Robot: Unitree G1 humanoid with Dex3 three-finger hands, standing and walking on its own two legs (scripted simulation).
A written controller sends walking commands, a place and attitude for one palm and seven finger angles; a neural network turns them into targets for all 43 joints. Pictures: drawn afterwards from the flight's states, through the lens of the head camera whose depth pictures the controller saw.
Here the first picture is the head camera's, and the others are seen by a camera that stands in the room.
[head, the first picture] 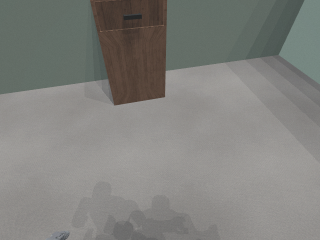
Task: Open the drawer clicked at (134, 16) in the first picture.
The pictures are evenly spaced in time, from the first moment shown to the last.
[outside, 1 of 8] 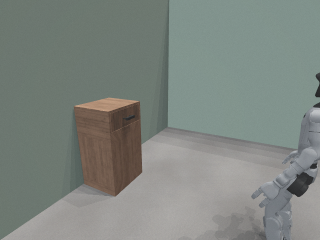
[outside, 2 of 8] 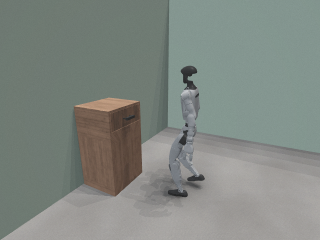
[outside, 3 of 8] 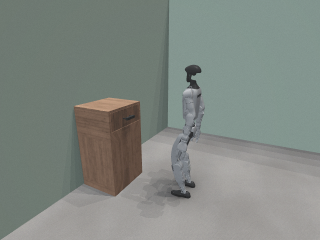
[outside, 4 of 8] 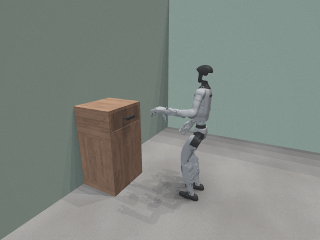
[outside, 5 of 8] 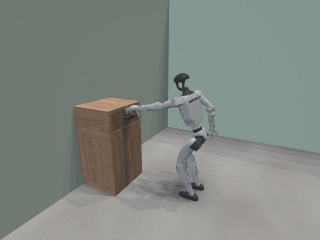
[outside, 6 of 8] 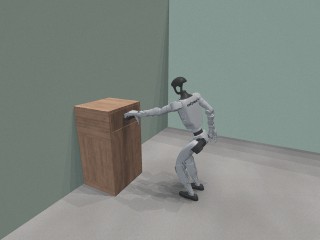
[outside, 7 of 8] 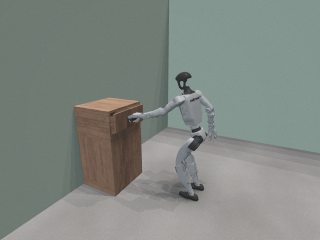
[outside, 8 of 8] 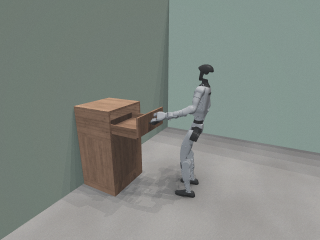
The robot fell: no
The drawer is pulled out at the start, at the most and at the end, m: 0.00 0.30 0.30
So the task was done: yes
